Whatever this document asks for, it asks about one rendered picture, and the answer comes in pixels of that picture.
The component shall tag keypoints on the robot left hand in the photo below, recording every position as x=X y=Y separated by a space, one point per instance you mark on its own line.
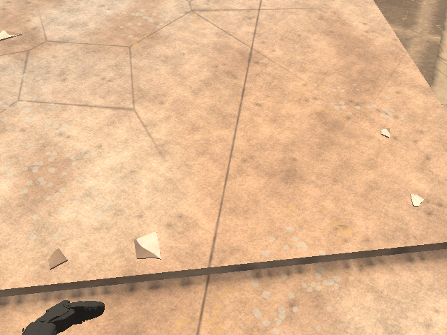
x=63 y=315

